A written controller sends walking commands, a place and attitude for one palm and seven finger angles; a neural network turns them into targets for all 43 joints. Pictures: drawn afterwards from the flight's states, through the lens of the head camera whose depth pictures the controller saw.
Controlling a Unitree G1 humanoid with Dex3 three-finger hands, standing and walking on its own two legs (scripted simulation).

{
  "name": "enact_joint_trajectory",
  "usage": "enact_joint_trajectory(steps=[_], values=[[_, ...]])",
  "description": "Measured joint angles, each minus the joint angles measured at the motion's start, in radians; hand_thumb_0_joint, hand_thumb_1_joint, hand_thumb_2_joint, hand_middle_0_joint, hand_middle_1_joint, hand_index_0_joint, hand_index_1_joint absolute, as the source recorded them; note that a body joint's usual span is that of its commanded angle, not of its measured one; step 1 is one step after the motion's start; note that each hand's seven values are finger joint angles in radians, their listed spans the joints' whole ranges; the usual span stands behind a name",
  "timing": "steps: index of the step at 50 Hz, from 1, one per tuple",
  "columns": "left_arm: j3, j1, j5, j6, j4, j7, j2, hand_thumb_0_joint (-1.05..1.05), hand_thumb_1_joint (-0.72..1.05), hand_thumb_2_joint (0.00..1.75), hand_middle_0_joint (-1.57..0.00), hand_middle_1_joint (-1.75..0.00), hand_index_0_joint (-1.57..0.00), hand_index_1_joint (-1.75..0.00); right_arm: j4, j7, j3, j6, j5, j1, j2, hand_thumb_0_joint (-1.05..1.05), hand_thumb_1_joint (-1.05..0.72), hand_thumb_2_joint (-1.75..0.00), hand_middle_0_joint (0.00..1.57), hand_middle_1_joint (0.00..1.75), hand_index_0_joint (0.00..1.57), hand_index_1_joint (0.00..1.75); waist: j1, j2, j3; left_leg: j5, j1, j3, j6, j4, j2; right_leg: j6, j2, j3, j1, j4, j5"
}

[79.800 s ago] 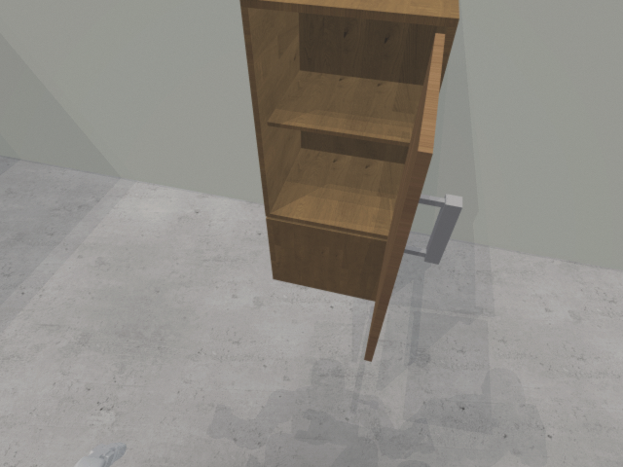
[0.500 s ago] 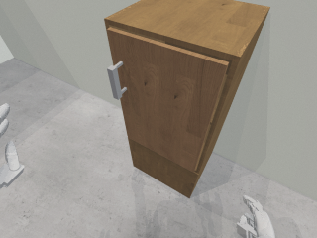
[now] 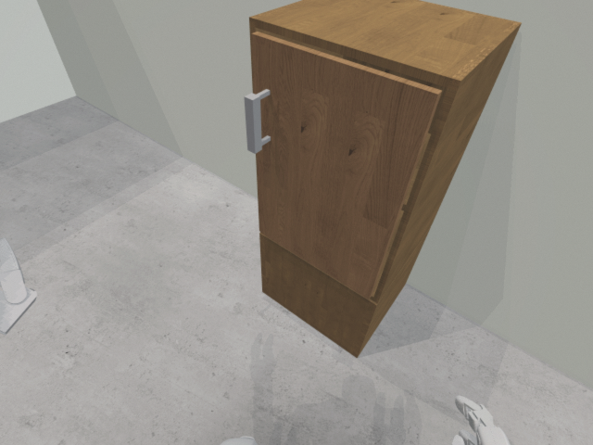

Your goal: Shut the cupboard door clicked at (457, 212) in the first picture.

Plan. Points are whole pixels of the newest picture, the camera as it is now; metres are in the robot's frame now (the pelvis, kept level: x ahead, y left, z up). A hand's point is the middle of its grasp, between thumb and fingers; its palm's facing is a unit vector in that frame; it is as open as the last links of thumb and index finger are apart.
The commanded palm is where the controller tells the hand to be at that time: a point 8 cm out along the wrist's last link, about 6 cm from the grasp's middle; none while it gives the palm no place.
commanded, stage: step back with the hand held close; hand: left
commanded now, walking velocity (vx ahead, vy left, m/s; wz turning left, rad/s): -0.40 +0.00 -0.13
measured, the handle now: (259, 121) +0.75 +0.15 +0.06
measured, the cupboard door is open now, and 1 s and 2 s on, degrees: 0 0 0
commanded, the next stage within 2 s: stop stepping back and stand still in 0.06 s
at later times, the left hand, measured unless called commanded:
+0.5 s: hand out of the picture +0.07 +0.29 +0.22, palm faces +0.60 -0.74 -0.31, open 7.4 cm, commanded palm +0.01 +0.31 +0.20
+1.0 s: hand out of the picture +0.08 +0.27 +0.20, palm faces +0.47 -0.77 -0.43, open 7.4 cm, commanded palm +0.03 +0.30 +0.20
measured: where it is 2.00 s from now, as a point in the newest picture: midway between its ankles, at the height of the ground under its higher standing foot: outside the picture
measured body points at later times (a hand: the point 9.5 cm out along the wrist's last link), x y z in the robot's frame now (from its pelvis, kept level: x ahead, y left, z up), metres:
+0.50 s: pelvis -0.12 +0.01 +0.01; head -0.16 +0.01 +0.46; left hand +0.03 +0.33 +0.23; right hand +0.05 -0.23 -0.06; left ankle -0.09 +0.12 -0.72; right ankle -0.14 -0.12 -0.72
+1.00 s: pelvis -0.13 +0.01 +0.02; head -0.15 +0.01 +0.46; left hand +0.05 +0.31 +0.22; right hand -0.04 -0.26 -0.08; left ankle -0.06 +0.13 -0.71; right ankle -0.18 -0.07 -0.72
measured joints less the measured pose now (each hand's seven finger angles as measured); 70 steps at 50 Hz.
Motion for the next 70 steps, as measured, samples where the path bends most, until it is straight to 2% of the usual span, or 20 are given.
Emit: enact_joint_trajectory(steps=[3,7,9,13,15,17,20,22,24,27,30,35,39,42,44,47,51,56,61,70], values=[[0.001,-0.052,-0.005,-0.009,0.034,0.01,0.015,0.02,0.88,0.9,-0.21,-0.3,-0.21,-0.3,0.007,-0.014,-0.002,-0.004,0.005,-0.007,-0.005,0.02,-0.91,-0.9,0.2,0.3,0.2,0.3,-0.01,0.012,0.002,0.113,-0.002,-0.002,0.022,-0.058,0.003,0.005,0.011,0.002,-0.029,0.017,-0.085],[0.024,-0.122,-0.005,0.002,0.121,0.0,0.05,0.01,0.88,0.9,-0.21,-0.3,-0.21,-0.3,-0.005,-0.021,-0.012,-0.026,0.007,-0.006,0.026,0.02,-0.91,-0.9,0.2,0.3,0.2,0.3,-0.063,0.061,0.016,0.254,-0.039,0.005,0.049,-0.117,0.078,0.009,0.095,-0.005,-0.044,0.309,-0.217],[0.034,-0.113,-0.016,0.005,0.123,-0.004,0.066,0.02,0.89,0.9,-0.21,-0.3,-0.21,-0.3,0.002,-0.004,-0.014,-0.036,0.012,0.0,0.044,0.02,-0.91,-0.9,0.2,0.3,0.2,0.3,-0.076,0.059,0.0,0.309,-0.063,0.032,0.045,-0.152,0.107,0.001,0.106,-0.025,0.015,0.324,-0.265],[0.069,0.027,-0.04,0.002,0.047,-0.011,0.068,0.02,0.89,0.9,-0.21,-0.3,-0.21,-0.3,-0.015,0.021,-0.002,-0.051,0.02,-0.009,0.063,0.02,-0.9,-0.9,0.2,0.3,0.2,0.3,-0.05,0.002,-0.038,0.316,-0.128,0.111,0.021,-0.168,0.102,-0.03,0.062,-0.052,0.189,0.059,-0.317],[0.032,0.061,-0.033,-0.001,0.022,-0.021,0.027,0.02,0.89,0.9,-0.21,-0.3,-0.21,-0.3,-0.001,0.026,-0.003,-0.052,0.013,-0.03,0.046,0.02,-0.9,-0.9,0.2,0.3,0.2,0.3,-0.025,0.027,-0.007,0.201,-0.146,0.082,-0.003,-0.105,0.096,-0.05,0.073,-0.051,0.188,0.046,-0.296],[-0.013,0.079,-0.019,0.003,0.005,-0.019,0.01,0.02,0.89,0.9,-0.21,-0.3,-0.21,-0.3,0.032,0.026,0.005,-0.048,0.008,-0.021,0.034,0.02,-0.91,-0.9,0.2,0.3,0.2,0.3,0.019,0.011,-0.01,0.12,-0.13,0.045,-0.015,0.03,0.049,-0.054,0.057,-0.026,0.201,0.023,-0.256],[-0.026,0.069,-0.01,0.001,0.008,-0.005,0.005,0.02,0.88,0.9,-0.22,-0.3,-0.22,-0.3,0.057,0.017,0.022,-0.045,0.006,0.009,0.032,0.02,-0.91,-0.9,0.2,0.3,0.2,0.3,0.059,-0.037,-0.054,0.117,-0.031,0.04,-0.01,0.069,0.001,-0.042,0.024,0.022,0.216,-0.023,-0.21],[-0.024,0.008,-0.006,-0.001,0.058,0.004,0.004,0.02,0.88,0.9,-0.22,-0.3,-0.22,-0.3,0.053,0.007,0.024,-0.053,0.007,0.024,0.021,0.02,-0.9,-0.9,0.2,0.3,0.2,0.3,0.051,-0.033,-0.085,0.138,0.075,0.036,0.0,-0.035,-0.003,-0.031,0.018,0.021,0.218,-0.036,-0.198],[-0.03,-0.081,-0.003,0.003,0.129,0.012,-0.005,0.02,0.88,0.9,-0.22,-0.3,-0.22,-0.3,0.045,-0.003,0.015,-0.062,0.01,0.029,-0.003,0.02,-0.9,-0.9,0.2,0.3,0.2,0.3,0.026,0.004,-0.111,0.104,0.158,0.015,0.017,-0.142,0.013,-0.021,0.028,-0.005,0.2,-0.021,-0.201],[-0.024,-0.165,-0.009,0.025,0.231,0.019,-0.025,0.01,0.89,0.9,-0.21,-0.3,-0.21,-0.3,0.045,-0.012,0.011,-0.049,0.02,-0.007,-0.003,0.02,-0.9,-0.9,0.2,0.3,0.2,0.3,0.005,-0.001,-0.09,0.141,0.161,0.037,0.026,-0.152,-0.001,-0.014,0.011,0.015,0.191,-0.013,-0.189],[-0.014,-0.117,-0.014,0.059,0.246,0.014,-0.022,0.01,0.89,0.9,-0.21,-0.3,-0.21,-0.3,0.011,-0.012,0.023,-0.047,0.018,-0.023,0.02,0.02,-0.91,-0.9,0.2,0.3,0.2,0.3,-0.031,-0.007,-0.075,0.173,0.165,0.07,0.031,-0.185,0.009,-0.016,0.013,0.016,0.159,0.02,-0.202],[-0.035,-0.008,-0.008,0.088,0.133,-0.006,-0.003,0.02,0.89,0.9,-0.21,-0.3,-0.2,-0.3,-0.022,0.0,0.041,-0.048,0.006,0.021,0.067,0.02,-0.9,-0.9,0.2,0.3,0.2,0.3,-0.063,-0.042,-0.057,0.181,0.156,0.085,0.018,-0.232,0.028,-0.035,0.04,-0.067,0.186,-0.032,-0.217],[-0.038,0.039,-0.002,0.066,0.033,-0.011,0.011,0.02,0.89,0.9,-0.21,-0.3,-0.21,-0.3,-0.014,0.009,0.033,-0.027,-0.004,0.044,0.052,0.01,-0.9,-0.9,0.2,0.3,0.2,0.3,-0.063,-0.027,-0.03,0.075,0.088,0.06,0.011,-0.113,0.039,-0.099,0.067,-0.086,0.192,-0.075,-0.156],[-0.023,0.052,-0.006,0.037,0.014,-0.004,0.028,0.02,0.88,0.9,-0.22,-0.3,-0.21,-0.3,0.034,0.018,0.014,-0.005,0.001,0.06,0.034,0.02,-0.9,-0.9,0.2,0.3,0.2,0.3,-0.039,-0.029,-0.031,0.005,0.031,0.033,-0.003,0.095,0.015,-0.109,0.065,-0.069,0.206,-0.083,-0.16],[0.001,0.061,-0.007,0.017,0.035,0.004,0.032,0.02,0.88,0.9,-0.22,-0.3,-0.22,-0.3,0.053,0.019,0.008,0.003,0.001,0.071,0.022,0.02,-0.9,-0.9,0.2,0.3,0.2,0.3,-0.031,-0.034,-0.038,0.014,0.018,0.036,-0.007,0.145,0.008,-0.104,0.056,-0.052,0.225,-0.1,-0.156],[0.019,0.035,-0.005,0.003,0.098,0.014,0.032,0.02,0.88,0.9,-0.22,-0.3,-0.22,-0.3,0.06,0.012,-0.001,0.001,0.004,0.08,0.003,0.02,-0.91,-0.9,0.2,0.3,0.2,0.3,-0.028,-0.028,-0.039,0.072,0.05,0.054,-0.001,0.042,0.019,-0.091,0.044,-0.042,0.249,-0.106,-0.161],[-0.013,-0.02,-0.01,0.013,0.158,0.012,0.004,0.01,0.89,0.9,-0.21,-0.3,-0.21,-0.3,0.058,0.005,-0.015,-0.018,0.009,0.072,-0.028,0.02,-0.91,-0.9,0.2,0.3,0.2,0.3,-0.035,0.018,-0.027,0.192,0.15,0.05,0.016,-0.18,0.039,-0.07,0.052,-0.062,0.261,-0.055,-0.208],[-0.042,-0.01,-0.013,0.029,0.16,-0.013,-0.023,0.02,0.89,0.9,-0.21,-0.3,-0.21,-0.3,0.05,0.001,-0.005,-0.027,0.017,0.01,0.011,0.02,-0.91,-0.9,0.2,0.3,0.2,0.3,-0.029,-0.015,-0.011,0.186,0.169,0.08,0.015,-0.185,0.025,-0.049,0.033,-0.034,0.269,-0.049,-0.218],[-0.026,-0.006,-0.011,0.019,0.089,-0.023,0.012,0.02,0.89,0.9,-0.21,-0.3,-0.21,-0.3,-0.005,0.007,0.026,-0.06,0.011,-0.035,0.053,0.02,-0.91,-0.9,0.2,0.3,0.2,0.3,-0.026,-0.029,0.007,0.207,0.151,0.078,0.02,-0.219,0.028,-0.044,0.037,-0.035,0.261,-0.106,-0.183],[0.001,0.034,-0.034,0.031,0.069,-0.022,0.034,0.02,0.89,0.9,-0.21,-0.3,-0.21,-0.3,-0.033,0.016,0.047,-0.041,0.012,-0.069,0.064,0.01,-0.9,-0.9,0.2,0.3,0.2,0.3,-0.013,0.0,-0.014,0.218,0.145,0.088,0.025,-0.249,0.03,-0.035,0.039,-0.025,0.264,-0.165,-0.151]])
